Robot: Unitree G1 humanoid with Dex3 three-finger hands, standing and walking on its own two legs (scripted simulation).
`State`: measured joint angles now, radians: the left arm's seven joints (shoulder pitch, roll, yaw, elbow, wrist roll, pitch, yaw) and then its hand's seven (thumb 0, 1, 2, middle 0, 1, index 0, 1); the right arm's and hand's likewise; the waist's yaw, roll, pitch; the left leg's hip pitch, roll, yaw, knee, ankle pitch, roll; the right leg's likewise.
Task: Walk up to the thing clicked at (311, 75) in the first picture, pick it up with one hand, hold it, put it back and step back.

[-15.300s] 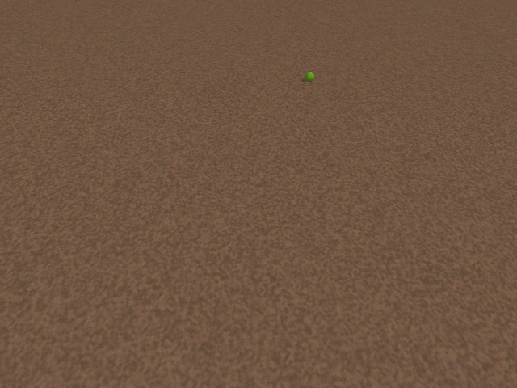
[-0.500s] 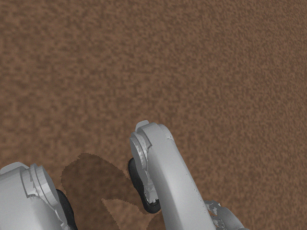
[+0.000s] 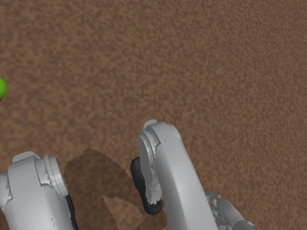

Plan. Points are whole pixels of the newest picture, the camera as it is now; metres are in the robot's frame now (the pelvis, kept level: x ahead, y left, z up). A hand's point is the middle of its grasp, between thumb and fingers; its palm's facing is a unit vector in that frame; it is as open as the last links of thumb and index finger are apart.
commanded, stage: rest palm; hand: left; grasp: from above
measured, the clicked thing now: out of the picture +0.51 +0.29 -0.28
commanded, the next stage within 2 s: close in 1.26 s
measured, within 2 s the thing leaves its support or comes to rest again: neither
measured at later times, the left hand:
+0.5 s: hand out of the picture +0.49 +0.29 -0.24, palm faces -0.45 -0.13 -0.88, open 13.5 cm
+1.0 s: hand out of the picture +0.48 +0.29 -0.25, palm faces -0.44 -0.14 -0.89, open 13.7 cm
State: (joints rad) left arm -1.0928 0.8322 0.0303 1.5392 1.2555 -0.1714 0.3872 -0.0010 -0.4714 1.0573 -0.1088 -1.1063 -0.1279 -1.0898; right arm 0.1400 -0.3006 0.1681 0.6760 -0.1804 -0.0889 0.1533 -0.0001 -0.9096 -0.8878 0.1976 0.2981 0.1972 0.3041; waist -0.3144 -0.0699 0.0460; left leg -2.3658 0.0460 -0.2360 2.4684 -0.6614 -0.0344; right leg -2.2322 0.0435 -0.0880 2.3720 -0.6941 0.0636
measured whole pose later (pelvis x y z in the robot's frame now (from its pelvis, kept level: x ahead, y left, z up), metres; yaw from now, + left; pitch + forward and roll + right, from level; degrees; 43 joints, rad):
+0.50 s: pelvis +0.00 +0.00 -0.01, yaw -3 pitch +30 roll -12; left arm -1.10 0.96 0.13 1.65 1.25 -0.15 0.50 0.00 -0.47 1.05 -0.10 -1.09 -0.11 -1.09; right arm 0.18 -0.31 0.26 0.68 -0.25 -0.16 0.20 0.00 -0.91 -0.89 0.20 0.30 0.20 0.30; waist -0.40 -0.11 0.15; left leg -2.38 0.06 -0.27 2.52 -0.69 -0.03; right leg -2.24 0.07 -0.11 2.39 -0.70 0.08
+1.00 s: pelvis +0.00 +0.01 -0.01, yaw -4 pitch +28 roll -13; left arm -1.12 1.00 0.10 1.74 1.25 -0.16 0.58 0.00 -0.50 1.05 -0.10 -1.07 -0.09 -1.08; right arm 0.11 -0.33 0.30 0.66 -0.27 -0.22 0.23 0.00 -0.91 -0.90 0.20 0.30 0.20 0.30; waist -0.41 -0.14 0.17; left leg -2.36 0.06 -0.30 2.54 -0.70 -0.03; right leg -2.22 0.08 -0.13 2.39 -0.69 0.08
